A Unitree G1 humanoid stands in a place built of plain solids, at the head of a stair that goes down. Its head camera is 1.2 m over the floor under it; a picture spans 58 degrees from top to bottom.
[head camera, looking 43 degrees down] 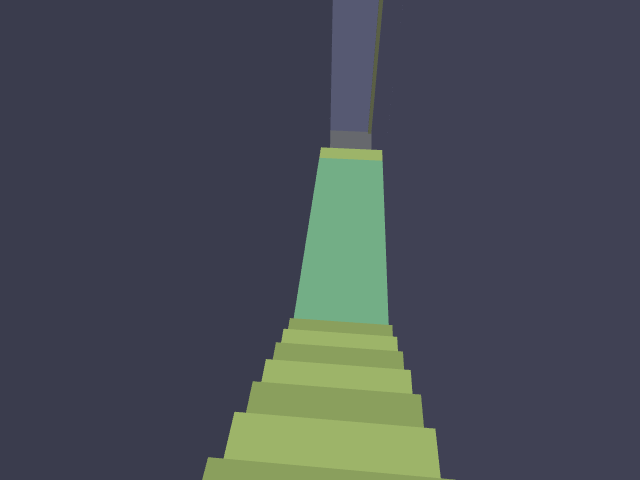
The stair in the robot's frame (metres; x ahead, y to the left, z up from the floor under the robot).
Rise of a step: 0.20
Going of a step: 0.24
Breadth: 0.76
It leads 5 degrees to the right of straight ahead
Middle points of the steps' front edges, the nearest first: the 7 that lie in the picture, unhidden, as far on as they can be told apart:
0.49 -0.03 -0.20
0.73 -0.05 -0.40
0.97 -0.07 -0.61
1.21 -0.09 -0.81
1.45 -0.11 -1.01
1.69 -0.13 -1.21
1.93 -0.15 -1.42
